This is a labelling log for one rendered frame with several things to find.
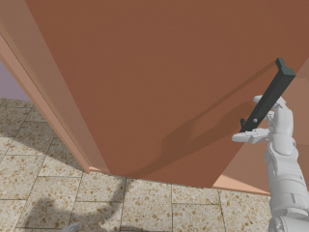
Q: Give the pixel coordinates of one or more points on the right robot forearm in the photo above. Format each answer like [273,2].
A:
[288,192]

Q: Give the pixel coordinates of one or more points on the handle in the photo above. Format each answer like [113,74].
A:
[273,92]

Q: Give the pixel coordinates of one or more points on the wardrobe door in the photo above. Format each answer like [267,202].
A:
[22,34]
[162,84]

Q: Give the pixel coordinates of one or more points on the robot right upper arm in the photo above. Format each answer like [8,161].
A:
[287,224]

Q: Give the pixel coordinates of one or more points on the left robot hand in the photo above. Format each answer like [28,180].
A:
[71,228]

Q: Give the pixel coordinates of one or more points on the right robot hand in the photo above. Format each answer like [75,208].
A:
[281,120]

